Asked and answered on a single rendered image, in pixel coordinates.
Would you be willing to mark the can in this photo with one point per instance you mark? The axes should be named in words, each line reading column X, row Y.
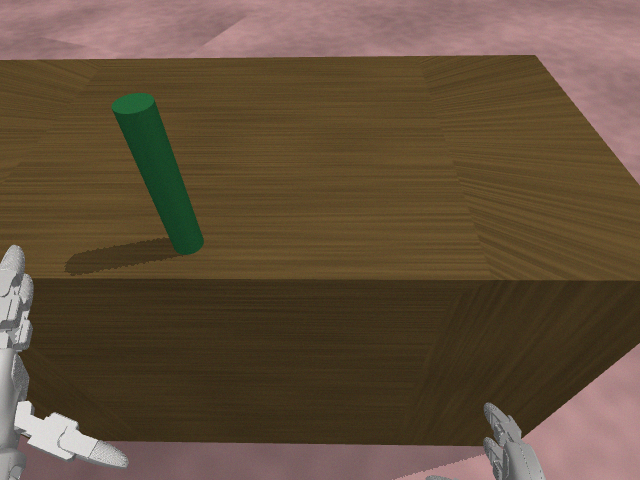
column 140, row 122

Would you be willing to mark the left robot arm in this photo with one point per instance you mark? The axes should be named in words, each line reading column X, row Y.
column 12, row 464

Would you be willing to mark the left robot hand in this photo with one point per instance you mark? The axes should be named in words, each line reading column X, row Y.
column 56, row 435

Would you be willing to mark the right robot hand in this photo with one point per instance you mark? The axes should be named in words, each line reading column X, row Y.
column 517, row 460

